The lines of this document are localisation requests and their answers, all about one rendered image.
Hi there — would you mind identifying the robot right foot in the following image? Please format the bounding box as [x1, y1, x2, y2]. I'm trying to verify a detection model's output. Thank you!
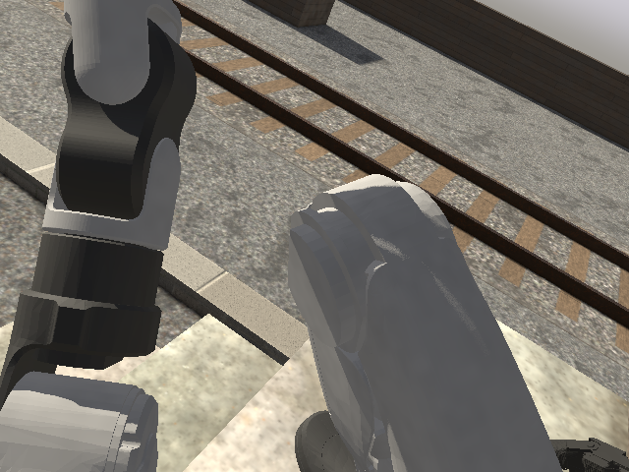
[295, 410, 357, 472]

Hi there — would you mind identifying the robot right shin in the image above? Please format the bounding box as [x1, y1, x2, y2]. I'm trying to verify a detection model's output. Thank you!
[306, 181, 457, 472]

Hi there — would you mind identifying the right robot hand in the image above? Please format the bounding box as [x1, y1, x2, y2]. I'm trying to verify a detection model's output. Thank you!
[550, 438, 629, 472]

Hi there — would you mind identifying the left robot forearm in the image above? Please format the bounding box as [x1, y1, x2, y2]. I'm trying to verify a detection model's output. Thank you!
[0, 0, 197, 411]

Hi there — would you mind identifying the robot left upper arm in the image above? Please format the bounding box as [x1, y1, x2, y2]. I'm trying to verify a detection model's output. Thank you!
[0, 371, 158, 472]

